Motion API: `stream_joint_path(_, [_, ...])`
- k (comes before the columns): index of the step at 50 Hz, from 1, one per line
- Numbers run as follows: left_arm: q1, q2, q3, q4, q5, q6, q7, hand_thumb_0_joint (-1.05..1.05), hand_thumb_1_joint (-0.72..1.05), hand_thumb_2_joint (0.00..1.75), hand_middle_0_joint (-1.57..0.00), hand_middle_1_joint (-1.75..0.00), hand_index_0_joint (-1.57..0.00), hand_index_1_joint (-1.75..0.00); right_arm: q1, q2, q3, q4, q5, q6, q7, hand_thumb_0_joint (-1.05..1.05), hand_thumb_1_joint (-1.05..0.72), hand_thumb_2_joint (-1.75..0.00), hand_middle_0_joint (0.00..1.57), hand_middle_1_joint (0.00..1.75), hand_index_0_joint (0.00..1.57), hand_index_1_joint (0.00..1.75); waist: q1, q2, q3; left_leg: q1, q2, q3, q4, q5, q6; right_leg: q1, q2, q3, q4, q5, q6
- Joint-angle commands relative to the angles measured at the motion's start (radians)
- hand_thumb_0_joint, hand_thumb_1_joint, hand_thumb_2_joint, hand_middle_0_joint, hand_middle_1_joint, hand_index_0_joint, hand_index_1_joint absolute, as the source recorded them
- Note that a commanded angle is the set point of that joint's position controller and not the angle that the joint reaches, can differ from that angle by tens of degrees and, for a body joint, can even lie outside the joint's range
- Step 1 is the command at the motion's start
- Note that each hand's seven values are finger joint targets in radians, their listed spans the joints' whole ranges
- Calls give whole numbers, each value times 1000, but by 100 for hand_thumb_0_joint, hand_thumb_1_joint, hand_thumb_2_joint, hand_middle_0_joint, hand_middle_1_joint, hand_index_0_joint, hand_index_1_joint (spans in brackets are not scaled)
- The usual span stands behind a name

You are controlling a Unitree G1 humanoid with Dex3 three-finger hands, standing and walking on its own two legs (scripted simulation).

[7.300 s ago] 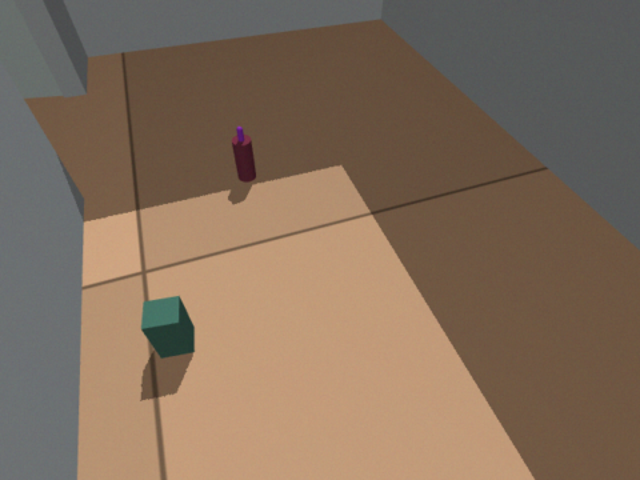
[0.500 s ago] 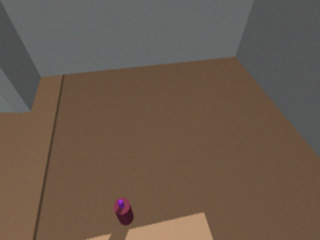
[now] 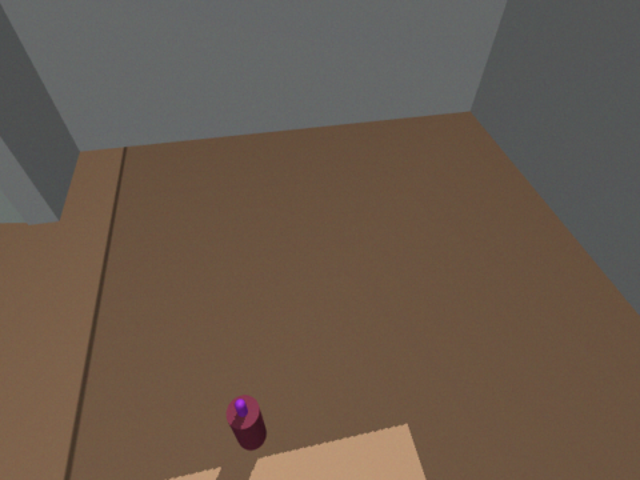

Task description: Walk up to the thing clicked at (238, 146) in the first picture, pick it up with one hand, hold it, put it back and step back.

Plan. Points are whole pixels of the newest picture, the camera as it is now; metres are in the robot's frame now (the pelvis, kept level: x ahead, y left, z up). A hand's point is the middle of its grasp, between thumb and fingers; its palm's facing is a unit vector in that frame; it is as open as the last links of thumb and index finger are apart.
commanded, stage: stand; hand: left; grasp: from the side
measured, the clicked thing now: (246, 420) +0.39 +0.20 -0.65
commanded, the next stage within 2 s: go down in 0.72 s
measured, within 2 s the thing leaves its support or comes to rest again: neither
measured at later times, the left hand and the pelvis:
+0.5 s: hand out of the picture +0.07 +0.26 -0.16, palm faces -0.03 -0.94 -0.35, open 7.4 cm; pelvis +0.00 +0.00 +0.00, yaw +0 degrees
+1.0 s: hand out of the picture +0.13 +0.25 -0.16, palm faces +0.04 -0.95 -0.32, open 9.5 cm; pelvis -0.02 +0.00 -0.01, yaw -1 degrees
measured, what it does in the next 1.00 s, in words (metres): stands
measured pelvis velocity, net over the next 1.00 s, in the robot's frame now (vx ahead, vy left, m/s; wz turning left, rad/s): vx -0.02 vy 0.00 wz -0.01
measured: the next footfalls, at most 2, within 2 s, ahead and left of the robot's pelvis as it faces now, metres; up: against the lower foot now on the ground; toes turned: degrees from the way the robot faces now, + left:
none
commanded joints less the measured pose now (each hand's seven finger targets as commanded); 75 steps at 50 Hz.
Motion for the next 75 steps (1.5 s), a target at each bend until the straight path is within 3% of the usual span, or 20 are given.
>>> stream_joint_path(1, [-36,209,44,-60,-6,-21,14,0,90,90,-20,-30,-20,-30,-36,-213,-38,-59,5,-20,-20,0,-90,-90,20,30,20,30,-1,16,-77,1,109,-85,-36,172,31,20,-130,97,-37,141,-20])
stream_joint_path(14, [-23,209,43,-62,-5,-21,15,0,90,90,-20,-30,-20,-30,-42,-211,-38,-65,5,-21,-22,0,-90,-90,20,30,20,30,3,7,-91,25,113,-76,-27,241,37,33,-133,92,-26,208,-18])
stream_joint_path(19, [-35,208,44,-63,-6,-19,15,0,90,90,-20,-30,-20,-30,-45,-214,-40,-63,5,-21,-22,0,-90,-90,20,30,20,30,0,9,-78,20,113,-79,-37,201,32,20,-130,95,-32,156,-21])
stream_joint_path(24, [-28,212,45,-63,-4,-22,16,0,90,90,-20,-30,-20,-30,-42,-213,-42,-67,7,-19,-21,0,-90,-90,20,30,20,30,-1,-2,-88,34,113,-75,-26,209,40,24,-135,97,-32,191,-23])
stream_joint_path(40, [-22,215,44,-65,-7,-21,14,0,90,90,-20,-30,-20,-30,-42,-210,-41,-68,5,-19,-20,0,-90,-90,20,30,20,30,2,2,-71,26,112,-74,-38,172,37,11,-131,102,-38,146,-24])
stream_joint_path(41, [-24,213,45,-65,-5,-21,15,0,82,82,-28,-22,-28,-22,-36,-214,-42,-66,5,-19,-21,0,-97,-91,21,29,20,29,0,6,-66,17,110,-74,-42,167,36,8,-128,102,-42,144,-23])
stream_joint_path(42, [-375,54,46,-416,-64,-116,29,0,74,74,-20,-14,-20,-14,-23,-52,-3,-347,73,-67,-41,0,-100,-93,20,30,20,30,-123,28,27,-86,-31,57,24,-3,33,-238,10,45,31,71,-15])
stream_joint_path(43, [-481,106,69,-356,-63,-106,38,0,66,66,-12,-6,-12,-6,34,-80,-11,-288,72,-64,-51,0,-101,-93,20,30,20,30,-96,7,-26,-80,-39,53,43,-21,38,-191,7,33,44,43,-14])
stream_joint_path(44, [-311,169,119,-179,-48,-61,44,0,58,58,-4,0,-4,0,67,-107,-23,-274,71,-50,-55,0,-102,-93,20,30,20,30,-79,-39,-16,-113,-43,53,65,-45,42,-197,15,22,49,-2,-20])
stream_joint_path(45, [-236,178,138,-119,-40,-44,33,0,50,50,-2,-1,-2,0,72,-106,-34,-302,73,-41,-56,0,-100,-93,20,30,20,30,-45,-52,-15,-151,-38,55,95,-25,41,-213,16,15,74,-4,-19])
stream_joint_path(47, [-326,275,187,-189,-10,-51,22,0,34,34,-2,-2,-2,-1,101,-110,-61,-343,62,-47,-68,0,-101,-93,20,30,20,30,-28,-42,-160,-146,-36,50,145,18,42,-198,13,27,133,48,-18])
stream_joint_path(49, [-177,240,213,-90,22,-29,-1,0,25,18,-2,-3,-3,-1,135,-101,-79,-370,43,-52,-58,0,-99,-92,20,30,20,30,-23,-30,-218,-215,-41,40,220,57,38,-225,11,31,217,99,-20])
stream_joint_path(50, [-111,237,243,-95,36,-19,-11,0,20,17,-2,-3,-3,-2,144,-99,-91,-389,34,-53,-50,0,-98,-92,20,30,20,30,12,3,-262,-237,-43,39,249,79,33,-222,11,31,253,108,-26])
stream_joint_path(52, [-65,237,276,-171,44,2,-15,0,10,14,-4,-4,-5,-3,148,-89,-99,-441,33,-58,-48,0,-97,-92,20,30,20,30,34,58,-333,-226,-46,41,266,109,23,-205,15,35,278,118,-32])
stream_joint_path(55, [-103,187,251,-212,42,55,-18,0,-4,9,-5,-2,-5,-2,106,-74,-88,-500,39,-63,-43,0,-95,-91,20,30,20,30,10,62,-257,-303,-38,33,299,58,19,-292,25,27,303,55,-36])
stream_joint_path(57, [-112,216,275,-265,36,74,-21,0,-17,7,-6,-2,-6,-2,92,-74,-92,-536,42,-70,-41,0,-94,-91,20,30,20,30,5,28,-260,-360,-33,29,348,13,25,-346,26,27,338,6,-32])
stream_joint_path(61, [-59,182,280,-372,21,86,-34,0,-35,5,-6,-4,-6,-4,110,-66,-94,-583,42,-101,-44,0,-91,-90,20,30,20,30,-8,28,-264,-437,-23,22,416,-71,27,-446,33,22,417,-83,-30])
stream_joint_path(63, [-55,201,295,-493,20,87,-39,0,-41,3,-7,-3,-7,-4,124,-65,-100,-609,43,-115,-52,0,-90,-90,20,30,20,30,-12,41,-325,-429,-20,18,445,-54,30,-452,30,25,448,-62,-29])
stream_joint_path(66, [-66,199,289,-608,12,102,-43,0,-49,0,-8,-4,-8,-3,127,-62,-99,-622,42,-135,-63,0,-90,-90,20,30,20,30,-31,57,-339,-443,-10,8,481,-58,28,-507,31,24,495,-67,-27])
stream_joint_path(75, [120,193,315,-788,6,203,-32,0,-58,0,-9,-3,-9,-3,121,-50,-85,-665,33,-176,-101,0,-88,-89,20,30,20,30,-29,87,-357,-492,-3,-8,560,-39,25,-567,29,18,568,-63,-27])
